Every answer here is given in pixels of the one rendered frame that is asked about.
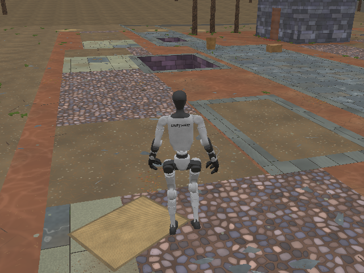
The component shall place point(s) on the left robot upper arm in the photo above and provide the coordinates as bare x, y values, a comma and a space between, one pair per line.
159, 130

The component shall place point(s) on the right robot thigh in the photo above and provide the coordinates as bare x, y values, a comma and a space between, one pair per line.
195, 168

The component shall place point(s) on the robot left forearm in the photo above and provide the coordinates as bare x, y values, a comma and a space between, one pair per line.
154, 151

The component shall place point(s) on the left robot hand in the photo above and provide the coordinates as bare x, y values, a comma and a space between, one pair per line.
155, 161

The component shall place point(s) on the robot right foot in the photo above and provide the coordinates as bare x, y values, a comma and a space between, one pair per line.
196, 224

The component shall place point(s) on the right robot hand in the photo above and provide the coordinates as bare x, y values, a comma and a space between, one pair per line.
214, 164

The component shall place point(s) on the robot right forearm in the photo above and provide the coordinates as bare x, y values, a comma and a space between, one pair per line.
210, 151

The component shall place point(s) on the right robot upper arm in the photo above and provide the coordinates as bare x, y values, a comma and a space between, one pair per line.
197, 119

